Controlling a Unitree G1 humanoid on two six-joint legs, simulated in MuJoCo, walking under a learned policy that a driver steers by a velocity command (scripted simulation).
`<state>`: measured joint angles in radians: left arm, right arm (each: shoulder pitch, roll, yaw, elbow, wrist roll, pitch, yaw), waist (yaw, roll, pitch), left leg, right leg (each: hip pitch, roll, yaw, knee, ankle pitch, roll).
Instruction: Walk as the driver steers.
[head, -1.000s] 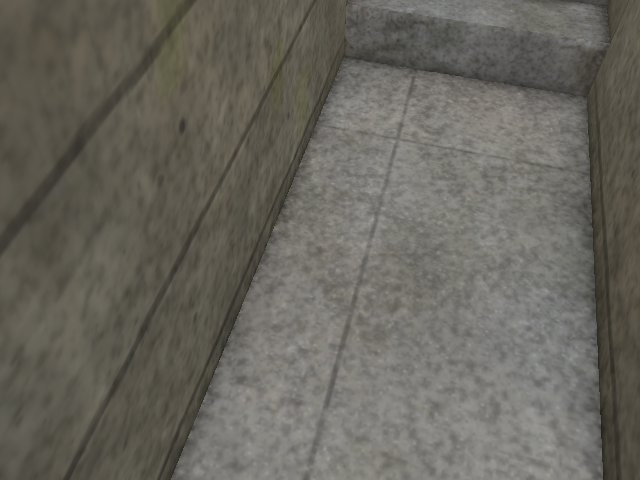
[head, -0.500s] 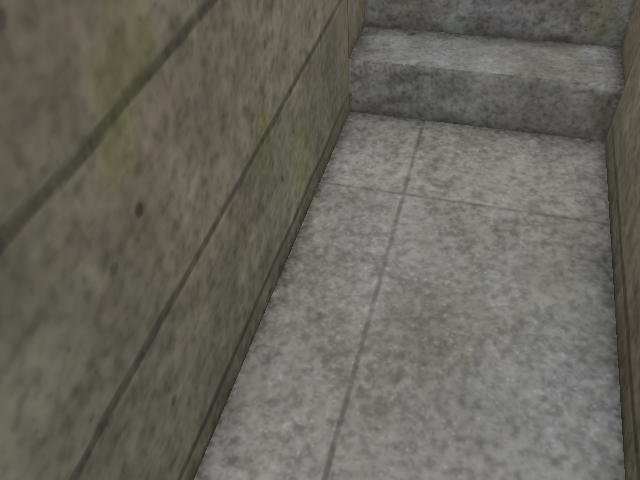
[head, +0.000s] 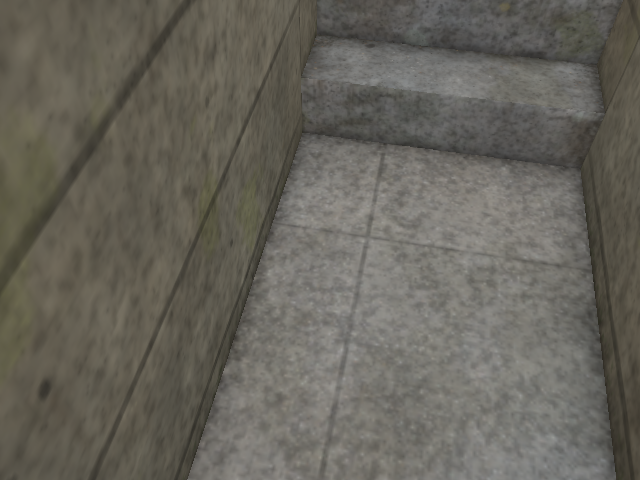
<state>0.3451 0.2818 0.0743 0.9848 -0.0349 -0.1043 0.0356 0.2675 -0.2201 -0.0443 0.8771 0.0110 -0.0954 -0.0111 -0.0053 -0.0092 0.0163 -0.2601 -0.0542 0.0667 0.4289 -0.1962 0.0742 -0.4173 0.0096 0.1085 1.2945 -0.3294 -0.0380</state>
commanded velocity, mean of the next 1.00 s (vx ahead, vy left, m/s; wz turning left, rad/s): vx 0.49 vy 0.00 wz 0.00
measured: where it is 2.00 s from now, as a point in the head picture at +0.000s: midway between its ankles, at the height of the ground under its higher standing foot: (409, 289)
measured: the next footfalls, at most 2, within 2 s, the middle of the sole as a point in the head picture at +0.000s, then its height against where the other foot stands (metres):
right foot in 0.36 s outside the picture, level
left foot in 0.80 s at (308, 406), level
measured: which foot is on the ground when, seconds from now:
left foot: down 0.00-0.38, up 0.40-0.78, down 0.80-1.00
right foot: up 0.00-0.34, down 0.36-0.82, up 0.84-1.00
